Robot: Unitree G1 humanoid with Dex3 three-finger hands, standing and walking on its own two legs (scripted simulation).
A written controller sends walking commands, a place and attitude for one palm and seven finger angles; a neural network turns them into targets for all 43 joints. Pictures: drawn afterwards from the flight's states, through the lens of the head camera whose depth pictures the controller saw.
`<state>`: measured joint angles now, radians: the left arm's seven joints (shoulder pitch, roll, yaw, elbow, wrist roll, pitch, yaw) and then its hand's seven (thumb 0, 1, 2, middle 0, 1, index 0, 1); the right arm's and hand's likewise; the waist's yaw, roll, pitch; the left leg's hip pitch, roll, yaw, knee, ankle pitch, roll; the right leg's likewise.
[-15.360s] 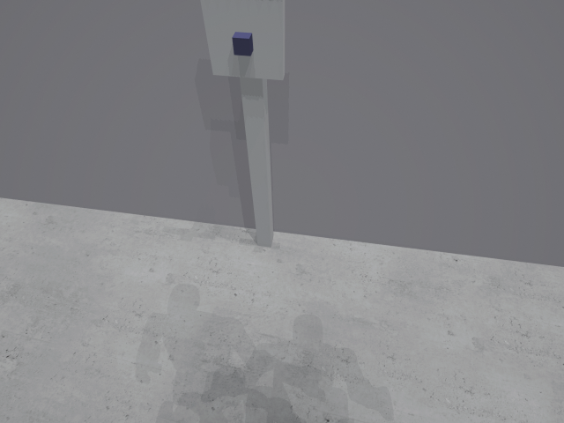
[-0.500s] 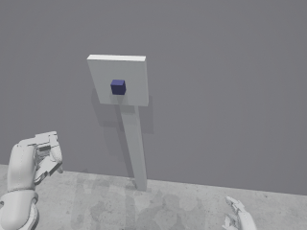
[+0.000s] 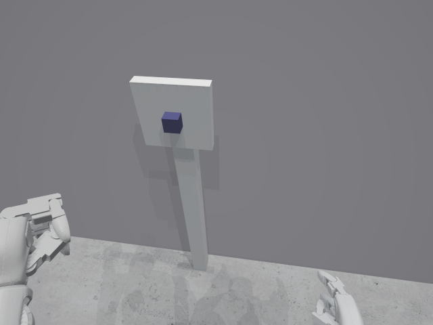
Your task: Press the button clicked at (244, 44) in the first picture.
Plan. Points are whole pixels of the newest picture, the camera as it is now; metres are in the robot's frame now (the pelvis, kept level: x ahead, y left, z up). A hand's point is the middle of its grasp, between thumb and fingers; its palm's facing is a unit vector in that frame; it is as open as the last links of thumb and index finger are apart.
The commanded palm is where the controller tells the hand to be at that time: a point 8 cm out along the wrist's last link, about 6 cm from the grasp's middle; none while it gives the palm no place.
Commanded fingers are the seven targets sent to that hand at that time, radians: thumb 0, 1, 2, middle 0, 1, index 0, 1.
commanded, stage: step back with the hand held close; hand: left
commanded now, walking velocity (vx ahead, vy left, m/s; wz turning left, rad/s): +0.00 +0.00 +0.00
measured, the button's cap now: (172, 121) +0.51 +0.18 +0.12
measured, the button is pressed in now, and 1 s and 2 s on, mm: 0 0 0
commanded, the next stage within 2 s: stop stepping back and stand still in 1.18 s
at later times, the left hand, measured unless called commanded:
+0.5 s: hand (45, 251) +0.15 +0.25 +0.16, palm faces +0.31 -0.80 -0.51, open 3.1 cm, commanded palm +0.09 +0.30 +0.17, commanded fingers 0.00 0.90 0.90 -1.30 -1.50 -1.30 -1.50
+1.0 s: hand out of the picture +0.06 +0.27 +0.17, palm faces +0.43 -0.78 -0.45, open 3.1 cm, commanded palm -0.01 +0.30 +0.17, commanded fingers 0.00 0.90 0.90 -1.30 -1.50 -1.30 -1.50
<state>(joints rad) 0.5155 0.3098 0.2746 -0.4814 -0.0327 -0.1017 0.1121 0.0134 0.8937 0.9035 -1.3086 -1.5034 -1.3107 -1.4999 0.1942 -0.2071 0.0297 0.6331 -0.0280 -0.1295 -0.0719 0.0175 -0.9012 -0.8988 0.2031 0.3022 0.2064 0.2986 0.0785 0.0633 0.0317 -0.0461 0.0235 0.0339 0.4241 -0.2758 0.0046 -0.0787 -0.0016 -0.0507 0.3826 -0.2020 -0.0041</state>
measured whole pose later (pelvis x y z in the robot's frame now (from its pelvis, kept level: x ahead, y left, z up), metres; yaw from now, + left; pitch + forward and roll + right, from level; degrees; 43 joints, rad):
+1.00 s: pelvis -0.13 +0.02 -0.02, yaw +1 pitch +0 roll -4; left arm 0.57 0.41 0.43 -0.59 0.01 -0.29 0.17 0.01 0.89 0.90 -1.31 -1.50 -1.31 -1.50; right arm 0.27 -0.17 0.00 0.59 -0.02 -0.10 -0.08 0.02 -0.90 -0.90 0.20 0.30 0.21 0.30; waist -0.03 0.01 0.00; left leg -0.47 0.03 0.00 0.61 -0.14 0.05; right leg -0.39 0.06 0.01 0.88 -0.41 0.02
